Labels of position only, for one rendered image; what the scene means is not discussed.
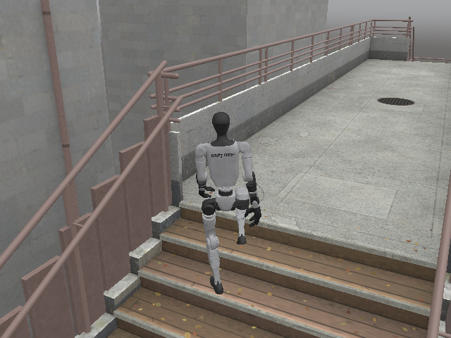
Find robot left upper arm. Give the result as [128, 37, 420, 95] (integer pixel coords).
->
[195, 143, 208, 182]

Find robot right upper arm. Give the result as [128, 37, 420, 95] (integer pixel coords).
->
[237, 142, 253, 182]

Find humanoid robot torso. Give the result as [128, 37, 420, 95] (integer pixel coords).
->
[206, 139, 240, 211]

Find right robot hand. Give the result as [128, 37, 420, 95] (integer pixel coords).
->
[245, 207, 261, 227]

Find right robot thigh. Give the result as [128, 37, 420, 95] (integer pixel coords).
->
[235, 187, 249, 210]

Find right robot forearm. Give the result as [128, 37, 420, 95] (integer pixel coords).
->
[246, 171, 260, 208]

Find left robot hand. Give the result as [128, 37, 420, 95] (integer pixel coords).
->
[199, 187, 215, 198]

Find left robot forearm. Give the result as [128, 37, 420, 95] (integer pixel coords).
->
[196, 174, 206, 191]

